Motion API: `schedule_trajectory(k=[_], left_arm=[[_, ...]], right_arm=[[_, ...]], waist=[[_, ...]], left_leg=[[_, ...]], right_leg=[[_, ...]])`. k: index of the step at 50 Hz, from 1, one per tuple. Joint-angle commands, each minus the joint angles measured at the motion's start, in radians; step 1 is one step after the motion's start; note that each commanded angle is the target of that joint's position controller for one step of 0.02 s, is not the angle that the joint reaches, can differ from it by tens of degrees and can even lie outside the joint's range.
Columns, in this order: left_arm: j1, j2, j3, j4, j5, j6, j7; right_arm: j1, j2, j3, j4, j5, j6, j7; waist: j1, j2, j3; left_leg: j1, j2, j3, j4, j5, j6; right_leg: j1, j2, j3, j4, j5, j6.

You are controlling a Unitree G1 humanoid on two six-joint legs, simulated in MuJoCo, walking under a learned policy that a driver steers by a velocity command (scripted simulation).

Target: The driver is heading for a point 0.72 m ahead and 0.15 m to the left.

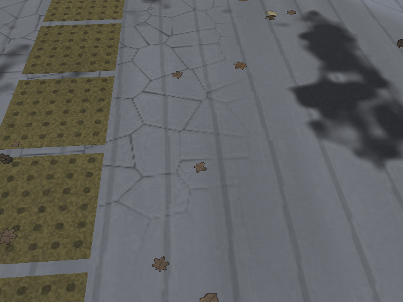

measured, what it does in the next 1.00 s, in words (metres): walks ahead: left foot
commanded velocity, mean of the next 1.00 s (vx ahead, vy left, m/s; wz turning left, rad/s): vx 0.17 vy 0.00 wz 0.00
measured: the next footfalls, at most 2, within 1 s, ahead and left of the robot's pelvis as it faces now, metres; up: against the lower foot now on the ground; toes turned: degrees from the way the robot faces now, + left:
left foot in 0.94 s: +0.38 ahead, +0.06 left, +0.00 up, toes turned +2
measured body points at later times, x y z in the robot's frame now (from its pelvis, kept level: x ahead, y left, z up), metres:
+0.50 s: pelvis +0.04 -0.02 +0.00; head +0.04 -0.03 +0.45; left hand +0.11 +0.26 -0.13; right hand +0.05 -0.29 -0.15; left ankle -0.02 +0.12 -0.74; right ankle +0.04 -0.13 -0.72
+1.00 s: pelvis +0.22 -0.03 -0.01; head +0.25 -0.02 +0.43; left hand +0.19 +0.23 -0.17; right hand +0.41 -0.27 -0.12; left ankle +0.34 +0.06 -0.74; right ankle +0.07 -0.14 -0.71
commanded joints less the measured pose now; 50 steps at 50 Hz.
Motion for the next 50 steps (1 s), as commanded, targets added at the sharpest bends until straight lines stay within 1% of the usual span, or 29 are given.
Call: schedule_trajectory(k=[1, 13, 14, 15, 16, 17, 18, 19, 21, 23, 25, 26, 27, 28, 29, 30, 31, 32, 34, 36, 39, 40, 43, 45, 46, 47, 48, 49, 50], left_arm=[[-0.026, 0.104, 0.020, -0.015, -0.002, -0.013, 0.007], [-0.019, 0.108, 0.011, 0.109, -0.006, -0.009, 0.018], [-0.005, 0.098, 0.008, 0.123, -0.007, -0.008, 0.018], [-0.003, 0.096, 0.009, 0.131, -0.012, -0.007, 0.018], [-0.009, 0.095, 0.010, 0.131, -0.017, -0.009, 0.018], [-0.036, 0.091, 0.009, 0.119, -0.016, -0.018, 0.015], [-0.067, 0.083, 0.007, 0.101, -0.018, -0.033, 0.008], [-0.092, 0.076, 0.005, 0.087, -0.022, -0.049, -0.001], [-0.103, 0.081, 0.009, 0.080, -0.037, -0.073, -0.019], [-0.088, 0.078, 0.010, 0.085, -0.044, -0.092, -0.031], [0.029, 0.064, 0.017, 0.145, -0.037, -0.101, -0.035], [0.120, 0.073, 0.026, 0.189, -0.032, -0.096, -0.035], [0.211, 0.094, 0.037, 0.213, -0.032, -0.093, -0.032], [0.320, 0.184, 0.054, 0.221, -0.031, -0.093, -0.022], [0.358, 0.222, 0.050, 0.228, -0.019, -0.110, -0.038], [0.264, 0.174, 0.030, 0.202, -0.018, -0.128, -0.042], [0.199, 0.125, 0.015, 0.178, -0.019, -0.140, -0.046], [0.155, 0.115, 0.007, 0.161, -0.016, -0.144, -0.051], [0.133, 0.074, -0.012, 0.152, -0.007, -0.134, -0.049], [0.164, 0.086, -0.016, 0.161, 0.000, -0.120, -0.034], [0.151, 0.114, -0.020, 0.155, 0.005, -0.101, -0.009], [0.173, 0.126, -0.018, 0.161, 0.005, -0.097, -0.005], [0.190, 0.133, -0.014, 0.177, -0.008, -0.090, -0.002], [0.153, 0.129, -0.010, 0.174, -0.016, -0.083, 0.000], [0.127, 0.129, -0.008, 0.169, -0.019, -0.078, 0.001], [0.138, 0.124, -0.008, 0.170, -0.015, -0.073, -0.002], [0.172, 0.120, -0.010, 0.164, 0.006, -0.074, -0.003], [0.323, 0.020, -0.038, 0.184, 0.021, -0.075, -0.009], [0.283, 0.036, -0.034, 0.181, 0.009, -0.071, -0.014]], right_arm=[[0.000, -0.124, -0.025, -0.027, 0.002, -0.008, -0.004], [0.029, -0.119, -0.021, 0.028, 0.005, -0.003, -0.008], [0.048, -0.116, -0.021, 0.040, 0.006, -0.001, -0.010], [0.056, -0.132, -0.027, 0.044, 0.012, 0.003, -0.014], [0.060, -0.159, -0.037, 0.042, 0.019, 0.007, -0.018], [0.082, -0.183, -0.046, 0.042, 0.023, 0.007, -0.021], [0.111, -0.214, -0.057, 0.045, 0.030, 0.002, -0.023], [0.131, -0.232, -0.067, 0.051, 0.034, -0.008, -0.027], [0.129, -0.211, -0.069, 0.042, 0.027, -0.030, -0.026], [0.089, -0.202, -0.072, 0.021, 0.042, -0.039, -0.021], [0.038, -0.208, -0.076, 0.006, 0.054, -0.033, -0.015], [0.050, -0.191, -0.071, 0.005, 0.048, -0.031, -0.011], [0.040, -0.146, -0.057, -0.001, 0.040, -0.036, -0.007], [0.026, -0.065, -0.033, -0.033, 0.018, -0.044, -0.001], [0.008, -0.074, -0.039, -0.069, 0.040, -0.060, -0.006], [-0.004, -0.118, -0.049, -0.074, 0.066, -0.076, -0.004], [-0.002, -0.133, -0.053, -0.070, 0.072, -0.088, 0.005], [0.005, -0.135, -0.058, -0.059, 0.060, -0.096, 0.006], [0.005, -0.141, -0.071, -0.052, 0.036, -0.093, 0.013], [0.004, -0.096, -0.065, -0.052, 0.028, -0.079, 0.020], [-0.119, -0.036, -0.041, -0.098, 0.026, -0.063, 0.019], [-0.154, -0.033, -0.038, -0.108, 0.026, -0.059, 0.019], [-0.170, -0.063, -0.042, -0.116, 0.029, -0.049, 0.023], [-0.120, -0.101, -0.055, -0.103, 0.021, -0.052, 0.027], [-0.062, -0.122, -0.067, -0.082, 0.014, -0.056, 0.027], [0.003, -0.147, -0.080, -0.055, 0.006, -0.059, 0.024], [0.076, -0.192, -0.091, -0.038, -0.003, -0.058, 0.019], [0.112, -0.212, -0.087, -0.034, -0.017, -0.046, 0.017], [0.107, -0.137, -0.065, -0.030, -0.002, -0.038, 0.026]], waist=[[-0.009, -0.006, -0.040], [-0.002, 0.006, -0.026], [-0.002, 0.014, -0.047], [-0.005, 0.033, -0.032], [-0.010, 0.072, 0.002], [-0.024, 0.119, 0.045], [-0.037, 0.172, 0.080], [-0.044, 0.191, 0.119], [-0.037, 0.162, 0.138], [-0.011, 0.125, 0.112], [0.055, 0.103, 0.053], [0.082, 0.083, 0.017], [0.120, 0.012, -0.012], [0.142, -0.254, -0.061], [0.139, -0.311, -0.071], [0.094, -0.176, 0.013], [0.069, -0.132, 0.055], [0.048, -0.096, 0.062], [0.022, -0.091, 0.064], [0.014, -0.094, 0.033], [0.025, -0.080, 0.036], [0.040, -0.092, 0.026], [0.034, -0.114, 0.003], [-0.009, -0.113, -0.022], [-0.046, -0.099, -0.049], [-0.075, -0.064, -0.091], [-0.082, 0.014, -0.183], [-0.020, 0.211, -0.339], [-0.035, 0.210, -0.397]], left_leg=[[-0.052, 0.052, -0.055, -0.113, 0.126, 0.021], [-0.040, 0.036, -0.045, -0.126, 0.166, 0.023], [-0.032, 0.029, -0.041, -0.137, 0.064, 0.027], [-0.042, 0.030, -0.056, -0.154, -0.106, 0.045], [-0.059, 0.057, -0.108, -0.186, -0.299, 0.076], [-0.060, 0.125, -0.207, -0.245, -0.455, 0.118], [-0.049, 0.226, -0.339, -0.315, -0.551, 0.172], [-0.065, 0.306, -0.441, -0.361, -0.552, 0.221], [0.006, 0.349, -0.470, -0.368, -0.428, 0.244], [0.025, 0.299, -0.363, -0.337, -0.302, 0.198], [-0.117, 0.197, -0.202, -0.255, -0.196, 0.154], [-0.189, 0.153, -0.156, -0.180, -0.158, 0.139], [-0.268, 0.100, -0.084, -0.014, -0.076, 0.102], [-0.432, -0.001, 0.042, 0.361, -0.139, 0.021], [-0.571, -0.063, -0.050, 0.594, -0.298, 0.018], [-0.668, 0.009, -0.119, 0.711, -0.241, 0.043], [-0.699, 0.052, -0.121, 0.725, -0.127, 0.066], [-0.687, 0.082, -0.105, 0.697, -0.038, 0.074], [-0.591, 0.102, -0.075, 0.603, 0.047, 0.055], [-0.521, 0.079, -0.024, 0.526, 0.084, 0.020], [-0.387, 0.037, 0.030, 0.259, 0.192, -0.006], [-0.341, 0.017, 0.045, 0.195, 0.233, -0.006], [-0.267, 0.002, 0.021, 0.110, 0.291, 0.020], [-0.223, -0.002, -0.003, 0.074, 0.271, 0.057], [-0.154, -0.020, 0.007, 0.022, 0.303, 0.079], [-0.046, -0.029, 0.015, -0.045, 0.421, 0.099], [0.148, 0.072, -0.088, 0.004, 0.790, 0.130], [0.431, 0.300, -0.353, 0.042, 1.007, 0.318], [0.373, 0.349, -0.517, -0.069, 0.861, 0.384]], right_leg=[[0.072, -0.035, 0.040, -0.052, 0.192, -0.022], [0.081, -0.034, 0.026, -0.065, 0.192, -0.017], [0.086, -0.018, 0.006, -0.058, 0.101, -0.018], [0.055, 0.011, -0.027, -0.023, -0.045, -0.021], [-0.012, 0.040, -0.061, 0.033, -0.189, -0.025], [-0.108, 0.051, -0.080, 0.108, -0.248, -0.028], [-0.190, 0.040, -0.090, 0.204, -0.229, -0.035], [-0.239, -0.004, -0.056, 0.289, -0.208, -0.048], [-0.353, -0.063, -0.011, 0.372, -0.287, -0.072], [-0.290, -0.077, -0.021, 0.229, -0.263, -0.089], [0.023, -0.002, -0.118, 0.021, -0.026, -0.076], [0.170, 0.040, -0.139, 0.005, 0.023, -0.059], [0.289, -0.010, -0.048, -0.038, -0.016, -0.074], [0.398, -0.246, 0.323, -0.194, -0.167, -0.168], [0.399, -0.381, 0.662, -0.312, -0.330, -0.299], [0.359, -0.385, 0.626, -0.314, -0.395, -0.302], [0.328, -0.341, 0.514, -0.316, -0.358, -0.262], [0.303, -0.305, 0.420, -0.323, -0.252, -0.228], [0.243, -0.239, 0.227, -0.305, 0.203, -0.181], [0.218, -0.201, 0.100, -0.273, 0.556, -0.177], [0.113, -0.143, -0.017, -0.265, 0.686, -0.163], [0.105, -0.138, -0.028, -0.258, 0.694, -0.159], [0.137, -0.177, -0.010, -0.221, 0.715, -0.164], [0.189, -0.201, 0.008, -0.152, 0.750, -0.150], [0.206, -0.190, 0.005, -0.082, 0.786, -0.136], [0.206, -0.148, -0.007, 0.022, 0.774, -0.111], [0.114, -0.089, -0.042, 0.181, 0.545, -0.070], [-0.123, 0.020, -0.063, 0.487, -0.039, -0.006], [-0.150, 0.065, 0.023, 0.643, -0.449, 0.023]])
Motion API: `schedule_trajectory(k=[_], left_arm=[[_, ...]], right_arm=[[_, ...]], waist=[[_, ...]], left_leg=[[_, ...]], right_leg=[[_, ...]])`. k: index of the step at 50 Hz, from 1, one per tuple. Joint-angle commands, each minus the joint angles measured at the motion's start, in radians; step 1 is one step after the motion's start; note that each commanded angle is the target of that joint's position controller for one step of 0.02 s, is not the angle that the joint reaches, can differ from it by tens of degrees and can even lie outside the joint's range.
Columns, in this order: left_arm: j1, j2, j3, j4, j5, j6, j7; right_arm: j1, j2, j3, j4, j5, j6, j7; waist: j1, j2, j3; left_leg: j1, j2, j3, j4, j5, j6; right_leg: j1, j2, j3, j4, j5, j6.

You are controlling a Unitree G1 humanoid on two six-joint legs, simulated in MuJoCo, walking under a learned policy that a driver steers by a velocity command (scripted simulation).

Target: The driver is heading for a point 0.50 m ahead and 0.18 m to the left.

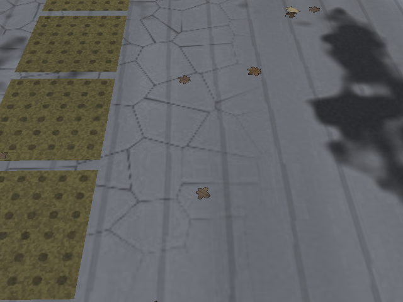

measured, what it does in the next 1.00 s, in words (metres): steps on the spot, turning left: right foot, then left foot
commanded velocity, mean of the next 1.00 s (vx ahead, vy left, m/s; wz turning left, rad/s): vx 0.03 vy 0.00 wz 0.48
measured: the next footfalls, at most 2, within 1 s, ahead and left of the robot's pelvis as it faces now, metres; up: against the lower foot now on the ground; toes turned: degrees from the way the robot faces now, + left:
right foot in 0.38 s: +0.13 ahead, -0.13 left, +0.00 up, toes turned +14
left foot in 0.84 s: +0.04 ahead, +0.11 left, +0.00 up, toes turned +31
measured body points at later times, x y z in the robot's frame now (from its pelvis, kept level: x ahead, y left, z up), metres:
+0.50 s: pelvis +0.05 -0.04 +0.02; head +0.09 -0.06 +0.47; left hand +0.08 +0.26 -0.09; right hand +0.25 -0.30 -0.11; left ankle +0.05 +0.09 -0.66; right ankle +0.09 -0.14 -0.72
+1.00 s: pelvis +0.05 +0.01 +0.02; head +0.07 +0.05 +0.46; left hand -0.01 +0.33 -0.11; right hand +0.33 -0.15 -0.07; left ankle +0.01 +0.09 -0.72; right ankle +0.10 -0.13 -0.65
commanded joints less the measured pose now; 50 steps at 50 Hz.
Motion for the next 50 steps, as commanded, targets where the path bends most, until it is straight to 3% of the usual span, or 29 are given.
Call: schedule_trajectory(k=[1, 2, 3, 4, 8, 15, 18, 19, 20, 21, 22, 23, 24, 25, 28, 31, 34, 37, 39, 41, 42, 43, 44, 45, 46, 47, 48, 50], left_arm=[[0.071, 0.104, 0.018, -0.051, -0.016, 0.002, -0.003], [-0.005, 0.114, 0.024, -0.076, -0.027, 0.011, 0.009], [-0.033, 0.121, 0.032, -0.083, -0.025, 0.023, 0.023], [-0.034, 0.126, 0.040, -0.090, -0.018, 0.034, 0.034], [-0.059, 0.110, 0.050, -0.123, -0.012, 0.041, 0.054], [-0.129, 0.126, 0.057, -0.174, -0.019, 0.032, 0.036], [-0.043, 0.149, 0.068, -0.162, -0.022, 0.019, 0.021], [-0.001, 0.217, 0.084, -0.165, -0.006, 0.020, 0.024], [-0.085, 0.309, 0.102, -0.192, 0.022, 0.027, 0.029], [-0.152, 0.236, 0.082, -0.235, 0.053, 0.020, 0.031], [-0.231, 0.191, 0.069, -0.266, 0.043, 0.015, 0.037], [-0.266, 0.172, 0.063, -0.282, 0.019, 0.011, 0.037], [-0.270, 0.160, 0.058, -0.290, 0.001, 0.011, 0.039], [-0.255, 0.153, 0.052, -0.291, -0.004, 0.014, 0.042], [-0.180, 0.159, 0.049, -0.275, 0.003, 0.027, 0.054], [-0.135, 0.200, 0.063, -0.269, 0.003, 0.036, 0.059], [-0.152, 0.235, 0.079, -0.281, -0.002, 0.039, 0.049], [-0.161, 0.253, 0.092, -0.291, -0.008, 0.040, 0.032], [-0.168, 0.262, 0.099, -0.295, -0.022, 0.039, 0.023], [-0.179, 0.252, 0.101, -0.293, -0.041, 0.041, 0.018], [-0.111, 0.213, 0.093, -0.269, -0.033, 0.040, 0.011], [-0.124, 0.148, 0.073, -0.298, 0.012, 0.038, 0.001], [-0.195, 0.133, 0.066, -0.360, 0.021, 0.032, 0.004], [-0.249, 0.189, 0.081, -0.368, 0.002, 0.033, 0.007], [-0.253, 0.198, 0.086, -0.369, -0.017, 0.035, 0.011], [-0.220, 0.200, 0.091, -0.349, -0.011, 0.034, 0.017], [-0.206, 0.217, 0.097, -0.342, -0.006, 0.034, 0.018], [-0.196, 0.203, 0.094, -0.341, -0.011, 0.023, 0.004]], right_arm=[[0.157, -0.157, -0.028, 0.002, 0.017, 0.012, 0.004], [0.078, -0.171, -0.034, -0.025, 0.020, 0.014, 0.000], [0.040, -0.175, -0.035, -0.040, 0.016, 0.017, -0.004], [0.029, -0.181, -0.038, -0.047, 0.010, 0.020, -0.009], [0.059, -0.185, -0.051, -0.060, -0.006, 0.037, -0.030], [0.073, -0.209, -0.074, -0.093, 0.017, 0.063, -0.057], [0.064, -0.191, -0.069, -0.113, 0.034, 0.081, -0.066], [0.099, -0.144, -0.057, -0.119, 0.037, 0.086, -0.066], [0.111, -0.100, -0.053, -0.156, 0.041, 0.080, -0.061], [0.113, -0.192, -0.079, -0.144, 0.023, 0.069, -0.059], [0.163, -0.228, -0.098, -0.119, 0.030, 0.073, -0.055], [0.208, -0.212, -0.099, -0.090, 0.025, 0.084, -0.058], [0.223, -0.198, -0.099, -0.081, 0.019, 0.094, -0.061], [0.219, -0.180, -0.096, -0.085, 0.020, 0.101, -0.059], [0.139, -0.149, -0.084, -0.139, 0.036, 0.102, -0.053], [0.089, -0.129, -0.069, -0.185, 0.035, 0.101, -0.043], [0.067, -0.113, -0.056, -0.217, 0.033, 0.103, -0.025], [0.074, -0.130, -0.060, -0.231, 0.035, 0.113, -0.010], [0.084, -0.136, -0.065, -0.239, 0.036, 0.123, 0.002], [0.148, -0.140, -0.075, -0.222, 0.036, 0.128, 0.011], [0.202, -0.183, -0.094, -0.206, 0.035, 0.127, 0.001], [0.255, -0.302, -0.126, -0.212, 0.032, 0.124, -0.021], [0.228, -0.346, -0.121, -0.242, -0.001, 0.102, -0.017], [0.232, -0.291, -0.109, -0.241, -0.007, 0.078, -0.006], [0.183, -0.264, -0.100, -0.238, -0.001, 0.061, -0.009], [0.159, -0.238, -0.097, -0.233, 0.022, 0.055, -0.017], [0.146, -0.202, -0.085, -0.232, 0.041, 0.055, -0.023], [0.160, -0.179, -0.071, -0.232, 0.030, 0.047, -0.031]], waist=[[-0.061, 0.152, -0.288], [-0.054, 0.101, -0.179], [-0.044, 0.055, -0.108], [-0.028, 0.053, -0.087], [-0.021, 0.118, -0.115], [-0.034, 0.134, -0.141], [0.022, 0.115, -0.136], [0.018, -0.013, -0.149], [-0.045, -0.301, -0.108], [-0.040, -0.236, -0.107], [-0.085, -0.167, -0.105], [-0.098, -0.131, -0.102], [-0.089, -0.120, -0.094], [-0.078, -0.118, -0.081], [-0.028, -0.140, -0.061], [0.005, -0.148, -0.082], [0.011, -0.156, -0.089], [0.005, -0.169, -0.094], [-0.009, -0.172, -0.095], [-0.055, -0.148, -0.109], [-0.062, -0.056, -0.142], [-0.059, 0.211, -0.170], [-0.070, 0.294, -0.204], [-0.111, 0.159, -0.221], [-0.077, 0.143, -0.166], [-0.054, 0.088, -0.158], [-0.046, 0.106, -0.146], [-0.048, 0.138, -0.130]], left_leg=[[0.503, 0.342, -0.499, -0.169, 0.384, 0.278], [0.394, 0.304, -0.454, -0.220, 0.197, 0.240], [0.279, 0.282, -0.410, -0.256, 0.099, 0.213], [0.189, 0.257, -0.381, -0.277, 0.020, 0.193], [0.110, 0.194, -0.353, -0.309, -0.108, 0.187], [0.102, 0.177, -0.431, -0.305, -0.196, 0.143], [0.033, 0.112, -0.428, -0.228, -0.237, 0.067], [-0.077, 0.040, -0.345, -0.043, -0.349, 0.007], [-0.234, -0.133, -0.143, 0.224, -0.468, -0.038], [-0.203, -0.075, -0.202, 0.420, -0.475, -0.064], [-0.180, -0.071, -0.205, 0.520, -0.410, -0.069], [-0.185, -0.065, -0.188, 0.580, -0.351, -0.089], [-0.211, -0.056, -0.182, 0.639, -0.304, -0.108], [-0.214, -0.049, -0.169, 0.686, -0.283, -0.127], [-0.256, -0.017, -0.117, 0.609, -0.236, -0.166], [-0.234, 0.027, -0.090, 0.478, -0.254, -0.186], [-0.122, 0.058, -0.040, 0.350, -0.283, -0.170], [-0.011, 0.049, 0.012, 0.243, -0.285, -0.134], [0.042, 0.045, 0.025, 0.148, -0.266, -0.099], [0.182, 0.015, 0.051, -0.058, -0.114, -0.044], [0.342, 0.018, -0.006, -0.147, 0.034, -0.005], [0.551, 0.249, -0.326, -0.151, 0.423, 0.087], [0.523, 0.439, -0.574, -0.145, 0.588, 0.310], [0.494, 0.396, -0.511, -0.173, 0.493, 0.321], [0.452, 0.327, -0.415, -0.178, 0.412, 0.256], [0.434, 0.264, -0.373, -0.196, 0.173, 0.196], [0.418, 0.244, -0.367, -0.231, -0.026, 0.172], [0.383, 0.219, -0.387, -0.310, -0.307, 0.171]], right_leg=[[-0.361, 0.003, 0.095, 0.529, -0.193, 0.044], [-0.428, -0.010, 0.072, 0.559, -0.144, 0.044], [-0.444, -0.029, 0.069, 0.535, -0.096, 0.046], [-0.405, -0.049, 0.081, 0.486, -0.046, 0.042], [-0.336, -0.024, 0.066, 0.257, 0.027, 0.043], [-0.244, 0.009, 0.081, 0.003, 0.167, 0.050], [-0.068, -0.009, 0.068, -0.258, 0.277, 0.009], [0.038, -0.179, 0.214, -0.369, 0.219, -0.049], [-0.015, -0.386, 0.491, -0.451, 0.249, -0.191], [-0.106, -0.423, 0.509, -0.457, 0.331, -0.252], [-0.119, -0.373, 0.399, -0.426, 0.398, -0.221], [-0.104, -0.312, 0.304, -0.402, 0.418, -0.179], [-0.079, -0.293, 0.256, -0.390, 0.421, -0.161], [-0.083, -0.280, 0.210, -0.386, 0.459, -0.165], [-0.007, -0.270, 0.138, -0.390, 0.511, -0.193], [0.079, -0.311, 0.122, -0.382, 0.579, -0.216], [0.046, -0.329, 0.065, -0.374, 0.619, -0.222], [0.010, -0.342, 0.024, -0.350, 0.663, -0.216], [0.011, -0.359, 0.015, -0.312, 0.673, -0.198], [-0.035, -0.337, -0.038, -0.210, 0.623, -0.130], [-0.130, -0.291, -0.101, -0.082, 0.510, -0.059], [-0.419, -0.182, -0.179, 0.227, 0.085, 0.037], [-0.609, -0.046, -0.058, 0.452, -0.234, 0.086], [-0.618, -0.066, 0.047, 0.550, -0.196, 0.081], [-0.626, -0.081, 0.067, 0.548, -0.101, 0.066], [-0.631, -0.099, 0.076, 0.490, -0.007, 0.058], [-0.631, -0.109, 0.074, 0.444, 0.063, 0.055], [-0.603, -0.099, 0.061, 0.387, 0.185, 0.049]])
